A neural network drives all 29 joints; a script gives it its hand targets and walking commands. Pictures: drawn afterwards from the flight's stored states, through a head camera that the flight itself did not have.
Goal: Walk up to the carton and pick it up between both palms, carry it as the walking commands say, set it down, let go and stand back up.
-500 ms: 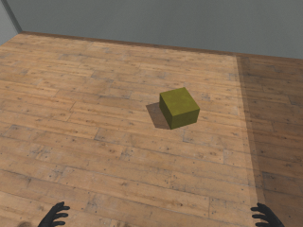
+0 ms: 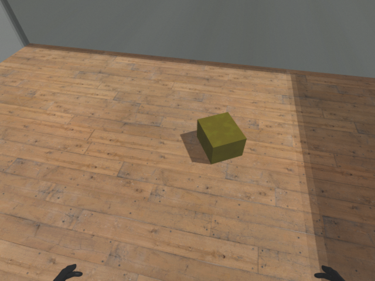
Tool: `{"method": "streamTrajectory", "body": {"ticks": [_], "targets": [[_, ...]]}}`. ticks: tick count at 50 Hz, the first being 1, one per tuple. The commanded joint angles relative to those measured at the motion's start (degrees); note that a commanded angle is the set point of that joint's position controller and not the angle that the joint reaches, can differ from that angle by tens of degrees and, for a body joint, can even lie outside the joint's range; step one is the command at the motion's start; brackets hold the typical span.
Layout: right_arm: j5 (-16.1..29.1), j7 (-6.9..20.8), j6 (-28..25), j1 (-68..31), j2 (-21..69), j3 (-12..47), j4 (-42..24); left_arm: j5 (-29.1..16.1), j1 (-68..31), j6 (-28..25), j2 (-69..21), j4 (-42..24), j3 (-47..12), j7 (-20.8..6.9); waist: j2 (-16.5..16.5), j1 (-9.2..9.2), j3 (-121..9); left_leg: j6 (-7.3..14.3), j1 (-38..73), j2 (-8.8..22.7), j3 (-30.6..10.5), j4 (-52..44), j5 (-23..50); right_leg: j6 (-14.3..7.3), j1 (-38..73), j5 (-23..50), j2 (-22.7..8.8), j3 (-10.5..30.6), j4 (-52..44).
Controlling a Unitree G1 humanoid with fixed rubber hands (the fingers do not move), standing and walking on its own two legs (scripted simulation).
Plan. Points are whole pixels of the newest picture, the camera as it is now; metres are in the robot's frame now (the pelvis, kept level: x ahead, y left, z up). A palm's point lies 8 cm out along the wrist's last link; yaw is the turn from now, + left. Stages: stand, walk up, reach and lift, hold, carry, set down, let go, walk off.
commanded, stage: stand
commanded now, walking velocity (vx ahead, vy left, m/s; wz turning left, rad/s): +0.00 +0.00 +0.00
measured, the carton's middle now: (219, 137) +1.14 -0.18 -0.69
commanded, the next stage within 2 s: walk up in 1.22 s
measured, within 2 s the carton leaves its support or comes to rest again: neither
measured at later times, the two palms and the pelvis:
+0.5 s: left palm out of the picture +0.10 +0.31 -0.10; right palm out of the picture +0.10 -0.31 -0.10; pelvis +0.00 +0.00 +0.00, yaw +0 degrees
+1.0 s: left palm out of the picture +0.11 +0.31 -0.10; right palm out of the picture +0.11 -0.31 -0.10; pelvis +0.01 +0.00 +0.01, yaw +0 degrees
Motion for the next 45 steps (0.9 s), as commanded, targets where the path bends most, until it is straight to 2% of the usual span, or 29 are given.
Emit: {"method": "streamTrajectory", "body": {"ticks": [1, 16, 45], "targets": [[0.1, -0.3, -0.5, -2.7, -9.7, -1.9, -1.6, 0.0, -2.6, -0.5, 9.7, -1.7, 1.8, 0.3, 0.1, -0.01, -3.3, 2.1, 0.8, 6.3, -5.8, -5.3, 5.9, -2.2, 0.6, 5.8, -6.1, 5.6, -5.2], [0.1, -0.3, -0.2, -2.6, -10.0, -1.9, 1.1, -0.1, -2.6, -0.3, 10.1, 0.9, 1.6, 0.4, 0.1, 0.00, -2.9, 1.9, 1.6, 6.7, -5.8, -7.3, 5.4, -2.0, 1.3, 5.4, -6.5, 5.6, -7.3], [0.2, -0.5, 0.1, -2.3, -10.3, -2.0, 2.0, -0.1, -2.5, 0.1, 10.3, 1.7, 1.6, 0.6, 0.1, 0.02, -3.3, 1.7, 2.9, 7.0, -5.5, -7.9, 8.6, -1.8, 2.7, 8.4, -6.9, 5.3, -8.0]]}}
